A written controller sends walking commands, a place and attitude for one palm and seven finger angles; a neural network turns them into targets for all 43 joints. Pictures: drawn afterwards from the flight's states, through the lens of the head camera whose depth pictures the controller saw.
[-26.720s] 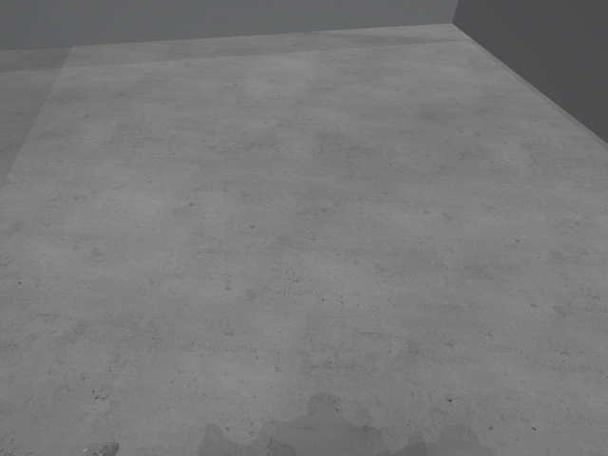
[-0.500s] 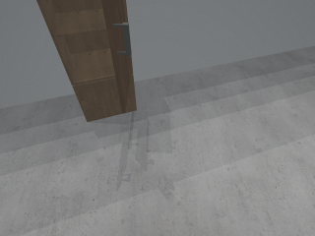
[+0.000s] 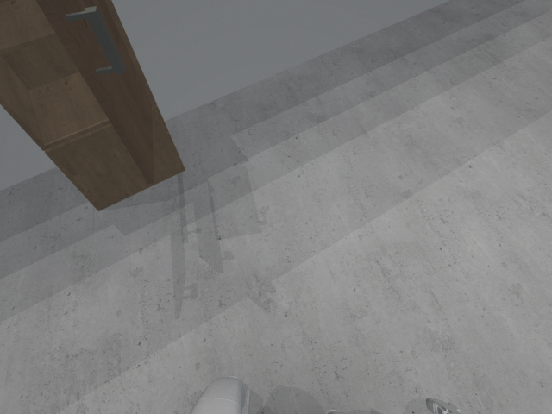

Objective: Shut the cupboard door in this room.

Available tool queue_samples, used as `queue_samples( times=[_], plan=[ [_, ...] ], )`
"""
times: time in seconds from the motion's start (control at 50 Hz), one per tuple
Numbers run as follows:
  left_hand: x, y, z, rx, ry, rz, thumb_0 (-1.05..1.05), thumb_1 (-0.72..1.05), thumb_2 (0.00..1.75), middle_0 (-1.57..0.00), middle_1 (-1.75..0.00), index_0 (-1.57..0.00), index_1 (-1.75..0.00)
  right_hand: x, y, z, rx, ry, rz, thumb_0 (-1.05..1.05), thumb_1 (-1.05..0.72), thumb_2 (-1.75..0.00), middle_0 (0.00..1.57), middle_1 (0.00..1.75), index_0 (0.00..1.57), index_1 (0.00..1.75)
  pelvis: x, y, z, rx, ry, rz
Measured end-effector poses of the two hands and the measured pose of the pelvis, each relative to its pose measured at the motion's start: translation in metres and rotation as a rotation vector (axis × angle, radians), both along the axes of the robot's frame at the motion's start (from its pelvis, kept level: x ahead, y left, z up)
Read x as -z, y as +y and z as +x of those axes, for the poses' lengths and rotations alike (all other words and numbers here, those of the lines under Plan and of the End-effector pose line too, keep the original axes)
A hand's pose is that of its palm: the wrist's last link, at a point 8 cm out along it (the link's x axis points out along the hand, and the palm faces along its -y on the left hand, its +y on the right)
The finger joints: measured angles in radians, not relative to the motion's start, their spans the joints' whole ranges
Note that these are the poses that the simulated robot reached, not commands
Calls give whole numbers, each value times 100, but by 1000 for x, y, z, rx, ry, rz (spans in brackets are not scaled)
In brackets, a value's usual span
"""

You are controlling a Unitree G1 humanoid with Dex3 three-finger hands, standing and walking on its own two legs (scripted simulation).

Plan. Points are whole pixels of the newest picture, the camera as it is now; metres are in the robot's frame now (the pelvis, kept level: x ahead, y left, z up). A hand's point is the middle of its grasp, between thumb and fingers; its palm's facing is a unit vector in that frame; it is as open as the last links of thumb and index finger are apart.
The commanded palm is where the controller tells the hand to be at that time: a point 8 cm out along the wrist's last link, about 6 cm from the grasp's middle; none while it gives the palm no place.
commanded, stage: walk around to get in front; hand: left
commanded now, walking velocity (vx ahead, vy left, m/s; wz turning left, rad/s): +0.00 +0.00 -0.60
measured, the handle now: (97, 44) +0.77 +0.47 +0.08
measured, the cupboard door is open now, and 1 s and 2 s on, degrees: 71 71 71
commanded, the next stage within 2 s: none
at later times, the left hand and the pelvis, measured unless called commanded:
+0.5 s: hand (119, 412) +0.11 +0.29 -0.18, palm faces -0.20 -0.95 -0.25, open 7.4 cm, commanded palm none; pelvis +0.00 +0.08 +0.00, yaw -17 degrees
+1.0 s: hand (283, 307) +0.30 +0.03 -0.16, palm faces -0.66 -0.72 -0.20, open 7.4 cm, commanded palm none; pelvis +0.05 +0.00 -0.02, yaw -37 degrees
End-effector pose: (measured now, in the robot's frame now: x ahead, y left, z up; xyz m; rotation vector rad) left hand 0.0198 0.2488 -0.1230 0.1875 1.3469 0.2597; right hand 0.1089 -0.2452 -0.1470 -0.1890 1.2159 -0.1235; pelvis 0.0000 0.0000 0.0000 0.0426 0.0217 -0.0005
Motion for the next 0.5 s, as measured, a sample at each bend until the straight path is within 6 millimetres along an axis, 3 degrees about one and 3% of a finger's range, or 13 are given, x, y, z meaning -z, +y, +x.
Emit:
queue_samples(
  times=[0.16, 0.3, 0.4, 0.5],
  plan=[
    [-4, 8, 21, 83, -11, -10, 0, 90, 90, -20, -30, -20, -30, -22, -11, 17, 48, -95, -44, 1, -91, -90, 20, 30, 20, 30, -6, 8, 2, 87, 10, 0],
    [1, 39, 41, 160, -17, -10, 0, 90, 90, -20, -30, -20, -30, -32, 5, 8, 101, -127, -71, 1, -91, -90, 20, 30, 20, 30, -4, 32, 3, 160, 14, -19],
    [16, 71, 63, 223, -20, -19, 0, 90, 90, -20, -30, -20, -30, -35, 31, -13, 157, -147, -98, 1, -91, -90, 20, 30, 20, 30, 3, 61, 3, 216, 22, -44],
    [19, 90, 97, 303, -35, -34, 1, 91, 90, -20, -30, -20, -30, -40, 58, -60, 228, -87, -108, 1, -91, -90, 20, 30, 21, 30, 0, 81, 3, 289, 1, -60]
  ],
)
